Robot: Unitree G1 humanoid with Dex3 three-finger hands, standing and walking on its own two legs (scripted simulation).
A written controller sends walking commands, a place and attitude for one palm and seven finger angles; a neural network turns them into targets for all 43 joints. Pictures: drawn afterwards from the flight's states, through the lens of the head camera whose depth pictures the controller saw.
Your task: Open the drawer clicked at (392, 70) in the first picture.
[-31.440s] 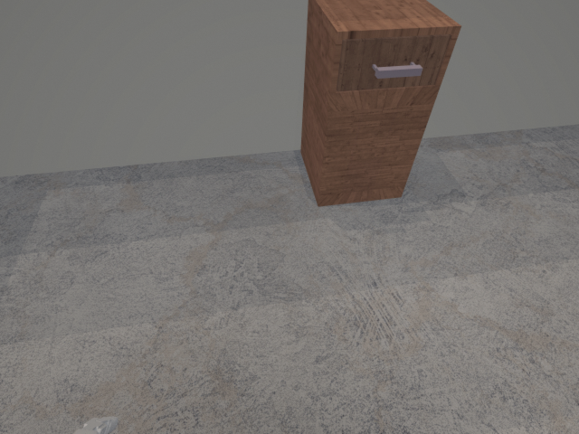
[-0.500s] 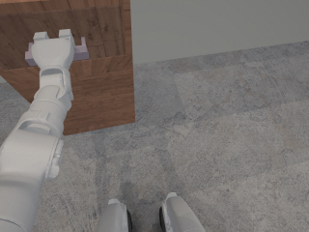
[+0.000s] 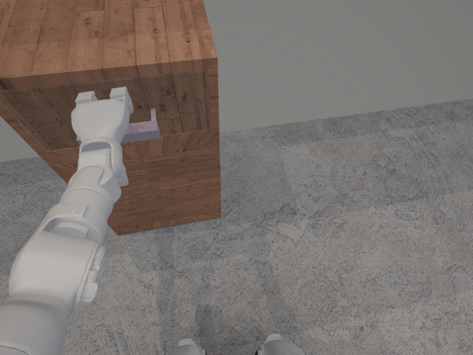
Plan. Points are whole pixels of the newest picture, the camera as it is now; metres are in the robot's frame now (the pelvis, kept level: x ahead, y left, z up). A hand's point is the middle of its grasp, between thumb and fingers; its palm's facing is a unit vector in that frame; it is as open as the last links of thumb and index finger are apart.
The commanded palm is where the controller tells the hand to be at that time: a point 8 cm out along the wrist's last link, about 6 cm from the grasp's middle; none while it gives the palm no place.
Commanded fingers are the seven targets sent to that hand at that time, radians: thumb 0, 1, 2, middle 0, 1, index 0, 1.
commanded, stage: lift the fingers back up to retry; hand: left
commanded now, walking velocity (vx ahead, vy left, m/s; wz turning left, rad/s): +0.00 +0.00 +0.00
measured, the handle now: (119, 125) +0.58 +0.20 -0.03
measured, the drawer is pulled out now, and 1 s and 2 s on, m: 0.00 0.00 0.00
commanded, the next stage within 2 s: re-aim the fingers above the handle in 0.20 s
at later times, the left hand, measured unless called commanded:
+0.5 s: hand (108, 140) +0.50 +0.20 +0.02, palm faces -0.01 +0.01 -1.00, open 13.8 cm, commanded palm +0.48 +0.18 +0.08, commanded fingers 0.00 -0.50 0.30 -0.30 -1.20 -0.30 -1.20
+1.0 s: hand (95, 146) +0.49 +0.22 +0.02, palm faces -0.08 +0.05 -1.00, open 13.8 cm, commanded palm +0.48 +0.19 +0.08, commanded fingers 0.00 -0.50 0.30 -0.30 -1.20 -0.30 -1.20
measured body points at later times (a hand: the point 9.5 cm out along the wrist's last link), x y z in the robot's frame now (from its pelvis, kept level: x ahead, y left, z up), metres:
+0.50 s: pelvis +0.03 -0.01 +0.01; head +0.13 -0.02 +0.45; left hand +0.50 +0.20 +0.08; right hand +0.05 -0.27 -0.13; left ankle +0.00 +0.09 -0.69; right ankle -0.01 -0.12 -0.69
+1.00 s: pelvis +0.00 -0.02 +0.01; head +0.11 -0.02 +0.44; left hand +0.49 +0.22 +0.08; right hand +0.00 -0.28 -0.13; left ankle +0.00 +0.09 -0.69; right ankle -0.01 -0.13 -0.69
